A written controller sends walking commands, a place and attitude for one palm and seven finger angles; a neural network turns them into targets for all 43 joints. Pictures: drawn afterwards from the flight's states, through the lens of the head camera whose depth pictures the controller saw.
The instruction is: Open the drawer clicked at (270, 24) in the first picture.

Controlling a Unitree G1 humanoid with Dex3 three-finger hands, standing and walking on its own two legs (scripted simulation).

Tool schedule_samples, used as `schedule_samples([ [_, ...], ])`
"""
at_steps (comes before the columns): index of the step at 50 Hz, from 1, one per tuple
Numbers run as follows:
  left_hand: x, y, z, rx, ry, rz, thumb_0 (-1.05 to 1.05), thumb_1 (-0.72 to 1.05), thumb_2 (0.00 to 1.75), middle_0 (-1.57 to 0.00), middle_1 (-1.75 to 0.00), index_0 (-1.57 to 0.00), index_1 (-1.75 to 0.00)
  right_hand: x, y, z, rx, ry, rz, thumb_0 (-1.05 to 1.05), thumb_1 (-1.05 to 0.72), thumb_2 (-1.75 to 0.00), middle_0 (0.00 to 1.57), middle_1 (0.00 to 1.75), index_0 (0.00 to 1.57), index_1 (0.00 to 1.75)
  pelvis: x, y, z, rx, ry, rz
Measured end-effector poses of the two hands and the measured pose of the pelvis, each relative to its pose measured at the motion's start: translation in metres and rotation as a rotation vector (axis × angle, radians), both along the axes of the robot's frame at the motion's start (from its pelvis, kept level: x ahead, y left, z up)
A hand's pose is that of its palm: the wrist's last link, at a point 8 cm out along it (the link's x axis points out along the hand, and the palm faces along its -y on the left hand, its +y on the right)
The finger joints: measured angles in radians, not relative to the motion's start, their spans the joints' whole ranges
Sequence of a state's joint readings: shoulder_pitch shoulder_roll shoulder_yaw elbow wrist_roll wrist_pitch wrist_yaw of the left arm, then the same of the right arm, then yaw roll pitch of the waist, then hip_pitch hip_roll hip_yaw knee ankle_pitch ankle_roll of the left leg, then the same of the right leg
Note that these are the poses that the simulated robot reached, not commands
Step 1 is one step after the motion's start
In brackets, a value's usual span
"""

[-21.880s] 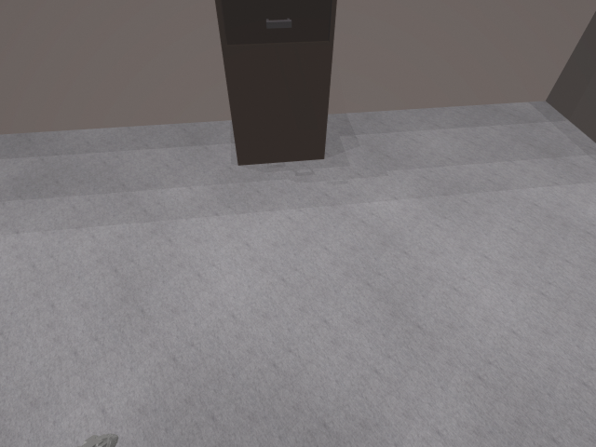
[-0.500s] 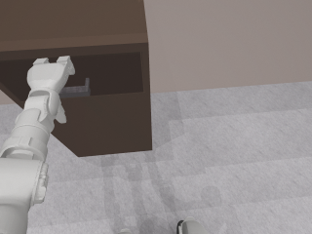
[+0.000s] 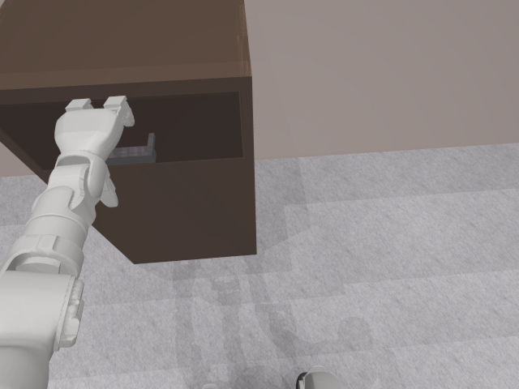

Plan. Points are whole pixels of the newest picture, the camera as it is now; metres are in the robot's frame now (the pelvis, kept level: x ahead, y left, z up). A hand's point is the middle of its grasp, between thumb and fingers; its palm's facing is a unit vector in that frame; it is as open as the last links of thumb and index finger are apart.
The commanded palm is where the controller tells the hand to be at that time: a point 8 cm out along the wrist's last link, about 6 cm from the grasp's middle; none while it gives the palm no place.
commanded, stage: lower the fingers behind the handle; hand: left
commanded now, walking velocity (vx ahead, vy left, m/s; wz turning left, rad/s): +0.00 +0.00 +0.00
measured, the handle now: (128, 147) +0.54 +0.24 -0.01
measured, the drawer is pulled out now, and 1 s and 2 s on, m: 0.00 0.00 0.00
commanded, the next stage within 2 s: lift the fingers back up to retry in 1.66 s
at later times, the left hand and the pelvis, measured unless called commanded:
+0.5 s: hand (114, 164) +0.48 +0.24 +0.02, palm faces -0.04 +0.01 -1.00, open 13.8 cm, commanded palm +0.47 +0.24 +0.07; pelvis -0.01 +0.00 -0.01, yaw +0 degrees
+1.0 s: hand (117, 169) +0.48 +0.24 +0.00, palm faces -0.03 +0.01 -1.00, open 13.8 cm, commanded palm +0.46 +0.24 +0.03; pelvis -0.02 +0.00 -0.03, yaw +0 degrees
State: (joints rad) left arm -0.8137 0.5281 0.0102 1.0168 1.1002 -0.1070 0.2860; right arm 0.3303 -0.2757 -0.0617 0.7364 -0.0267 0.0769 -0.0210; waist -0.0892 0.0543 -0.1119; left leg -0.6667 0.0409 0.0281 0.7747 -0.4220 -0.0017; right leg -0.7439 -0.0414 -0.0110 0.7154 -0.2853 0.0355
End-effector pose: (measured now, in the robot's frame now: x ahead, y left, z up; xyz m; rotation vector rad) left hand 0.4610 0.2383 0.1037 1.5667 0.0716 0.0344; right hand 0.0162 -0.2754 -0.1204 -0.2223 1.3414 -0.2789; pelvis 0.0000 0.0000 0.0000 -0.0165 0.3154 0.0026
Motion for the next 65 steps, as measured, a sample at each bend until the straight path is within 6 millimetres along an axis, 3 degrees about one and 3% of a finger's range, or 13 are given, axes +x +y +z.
schedule_samples([
  [12,-0.007,0.003,-0.009,0.020,0.055,0.008,0.00,-0.49,0.30,-0.32,-1.20,-0.32,-1.20,0.002,0.000,-0.001,0.003,-0.026,0.008,0.00,-0.91,-0.90,0.20,0.30,0.21,0.30,-0.005,-0.002,-0.001,0.007,-0.001,-0.004],
  [24,0.000,-0.001,-0.031,0.015,0.017,-0.001,0.00,-0.49,0.30,-0.32,-1.20,-0.32,-1.20,-0.018,-0.008,-0.009,-0.022,0.035,0.012,0.00,-0.91,-0.90,0.20,0.30,0.21,0.30,-0.010,-0.003,-0.012,0.003,0.050,0.002],
  [37,0.005,0.002,-0.046,0.002,0.054,0.001,0.00,-0.49,0.30,-0.32,-1.20,-0.32,-1.20,-0.036,-0.002,-0.014,-0.017,0.082,-0.014,0.00,-0.91,-0.90,0.20,0.30,0.21,0.30,-0.010,0.000,-0.018,0.001,0.075,-0.008],
  [54,0.005,0.000,-0.050,0.023,0.023,0.019,0.00,-0.49,0.30,-0.30,-1.26,-0.32,-1.20,-0.024,0.003,-0.026,-0.006,0.043,0.011,0.00,-0.91,-0.90,0.20,0.30,0.21,0.30,-0.018,0.002,-0.028,0.002,0.092,-0.004],
  [65,0.001,0.001,-0.054,0.030,0.003,0.003,0.00,-0.49,0.30,-0.25,-1.27,-0.32,-1.20,-0.033,-0.002,-0.035,-0.019,0.043,0.020,0.00,-0.91,-0.90,0.20,0.30,0.21,0.30,-0.027,0.000,-0.039,0.005,0.109,-0.004],
])
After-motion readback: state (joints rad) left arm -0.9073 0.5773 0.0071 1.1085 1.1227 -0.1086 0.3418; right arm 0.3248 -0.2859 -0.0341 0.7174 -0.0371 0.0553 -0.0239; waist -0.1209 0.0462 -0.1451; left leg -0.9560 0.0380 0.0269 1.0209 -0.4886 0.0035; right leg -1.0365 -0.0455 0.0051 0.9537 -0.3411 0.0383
